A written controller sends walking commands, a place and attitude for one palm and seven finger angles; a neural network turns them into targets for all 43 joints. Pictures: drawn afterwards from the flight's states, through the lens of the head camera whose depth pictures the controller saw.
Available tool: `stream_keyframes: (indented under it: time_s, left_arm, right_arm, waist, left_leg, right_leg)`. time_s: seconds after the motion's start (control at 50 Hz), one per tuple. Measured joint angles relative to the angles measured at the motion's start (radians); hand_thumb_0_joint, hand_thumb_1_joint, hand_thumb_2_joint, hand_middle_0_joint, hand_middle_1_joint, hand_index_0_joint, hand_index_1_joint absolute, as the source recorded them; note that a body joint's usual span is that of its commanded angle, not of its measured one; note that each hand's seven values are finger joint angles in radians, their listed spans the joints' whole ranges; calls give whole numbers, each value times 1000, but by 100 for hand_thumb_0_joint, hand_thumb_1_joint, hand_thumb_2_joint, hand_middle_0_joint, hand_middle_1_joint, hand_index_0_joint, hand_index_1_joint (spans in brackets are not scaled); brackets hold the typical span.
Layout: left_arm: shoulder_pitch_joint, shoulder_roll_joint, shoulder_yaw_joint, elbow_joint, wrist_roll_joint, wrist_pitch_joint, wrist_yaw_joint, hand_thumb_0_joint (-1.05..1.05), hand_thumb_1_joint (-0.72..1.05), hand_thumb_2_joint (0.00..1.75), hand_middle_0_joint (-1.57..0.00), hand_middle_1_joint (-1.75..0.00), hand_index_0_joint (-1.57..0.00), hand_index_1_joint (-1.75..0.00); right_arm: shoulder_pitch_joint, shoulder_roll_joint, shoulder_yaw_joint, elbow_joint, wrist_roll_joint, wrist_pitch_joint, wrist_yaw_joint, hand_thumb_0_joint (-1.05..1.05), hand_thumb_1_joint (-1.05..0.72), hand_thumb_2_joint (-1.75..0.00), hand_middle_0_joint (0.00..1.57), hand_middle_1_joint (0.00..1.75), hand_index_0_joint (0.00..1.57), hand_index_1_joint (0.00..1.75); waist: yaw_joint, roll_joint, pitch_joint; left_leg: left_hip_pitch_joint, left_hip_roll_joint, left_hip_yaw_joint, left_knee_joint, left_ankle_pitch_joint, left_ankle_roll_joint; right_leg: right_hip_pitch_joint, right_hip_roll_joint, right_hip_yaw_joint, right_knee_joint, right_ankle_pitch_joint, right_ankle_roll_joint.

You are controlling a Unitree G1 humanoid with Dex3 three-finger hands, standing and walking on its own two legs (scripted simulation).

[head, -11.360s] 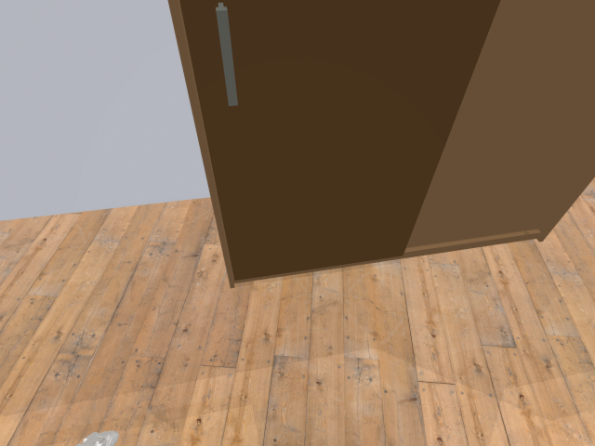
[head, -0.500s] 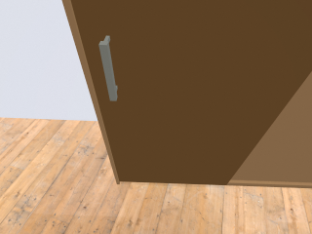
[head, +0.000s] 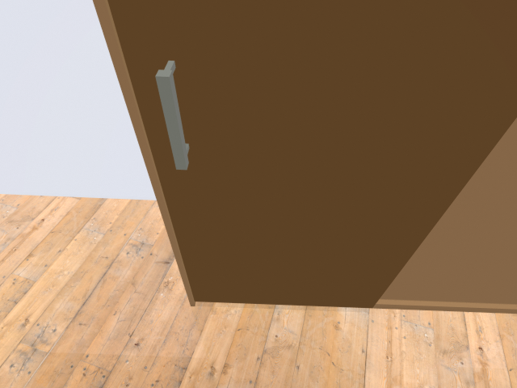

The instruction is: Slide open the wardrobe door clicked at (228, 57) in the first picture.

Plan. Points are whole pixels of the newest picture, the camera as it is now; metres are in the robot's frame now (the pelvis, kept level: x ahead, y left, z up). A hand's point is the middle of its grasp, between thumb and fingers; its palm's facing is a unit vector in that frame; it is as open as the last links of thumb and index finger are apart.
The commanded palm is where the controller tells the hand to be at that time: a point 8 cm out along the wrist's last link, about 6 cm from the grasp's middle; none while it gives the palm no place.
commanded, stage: look again from close up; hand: left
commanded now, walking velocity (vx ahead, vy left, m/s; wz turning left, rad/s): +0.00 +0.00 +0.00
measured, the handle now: (176, 118) +0.52 +0.19 +0.14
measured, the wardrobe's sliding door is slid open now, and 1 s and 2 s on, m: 0.00 0.00 0.00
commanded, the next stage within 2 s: none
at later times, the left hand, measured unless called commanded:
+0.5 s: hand out of the picture +0.07 +0.23 -0.16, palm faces -0.02 -0.95 -0.31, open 7.4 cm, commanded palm none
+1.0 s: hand out of the picture +0.07 +0.23 -0.16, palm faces -0.02 -0.95 -0.32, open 7.4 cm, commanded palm none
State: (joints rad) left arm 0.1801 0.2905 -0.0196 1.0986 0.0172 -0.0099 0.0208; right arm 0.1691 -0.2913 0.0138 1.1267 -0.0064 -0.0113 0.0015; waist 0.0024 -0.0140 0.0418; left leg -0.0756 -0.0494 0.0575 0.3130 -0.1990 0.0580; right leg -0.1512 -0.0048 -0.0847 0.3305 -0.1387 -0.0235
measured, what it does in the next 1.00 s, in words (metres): stands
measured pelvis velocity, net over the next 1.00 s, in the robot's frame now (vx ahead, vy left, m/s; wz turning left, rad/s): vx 0.02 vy -0.01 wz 0.01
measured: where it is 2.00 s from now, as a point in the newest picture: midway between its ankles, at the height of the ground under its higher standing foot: outside the picture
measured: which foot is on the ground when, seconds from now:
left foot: down 0.00-1.00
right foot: down 0.00-1.00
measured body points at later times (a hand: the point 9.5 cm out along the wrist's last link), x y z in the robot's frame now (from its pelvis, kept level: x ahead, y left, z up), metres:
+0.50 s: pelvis +0.01 +0.00 +0.00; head +0.02 +0.00 +0.45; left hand +0.07 +0.28 -0.14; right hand +0.07 -0.29 -0.14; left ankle -0.01 +0.08 -0.75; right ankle +0.03 -0.10 -0.75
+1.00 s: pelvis +0.02 -0.01 +0.00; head +0.02 -0.01 +0.45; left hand +0.08 +0.28 -0.14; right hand +0.08 -0.30 -0.14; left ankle -0.01 +0.08 -0.75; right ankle +0.03 -0.10 -0.75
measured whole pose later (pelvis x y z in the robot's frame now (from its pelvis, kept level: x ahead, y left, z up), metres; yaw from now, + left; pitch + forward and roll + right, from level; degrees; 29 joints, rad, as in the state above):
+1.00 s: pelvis +0.02 -0.01 +0.00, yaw +1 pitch -2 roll +0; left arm 0.15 0.32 -0.01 1.10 0.02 -0.01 0.01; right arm 0.15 -0.32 0.02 1.12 -0.01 -0.02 0.00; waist 0.01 -0.01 0.04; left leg -0.04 -0.04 0.04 0.27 -0.20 0.04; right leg -0.12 0.01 -0.10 0.30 -0.15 -0.04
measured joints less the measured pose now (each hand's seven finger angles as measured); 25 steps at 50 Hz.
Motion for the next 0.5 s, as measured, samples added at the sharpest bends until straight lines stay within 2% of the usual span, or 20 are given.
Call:
stream_keyframes:
  time_s: [0.5]
  left_arm:
    - [-17,13,4,1,-1,-2,-3,1,90,90,-20,-30,-20,-30]
  right_arm:
    - [-17,-11,5,-5,-1,-3,-1,1,-90,-89,20,30,20,30]
  waist:
    - [4,2,-1]
  left_leg:
    - [19,3,-11,-25,0,-7]
  right_leg:
    - [18,4,-9,-17,-9,-5]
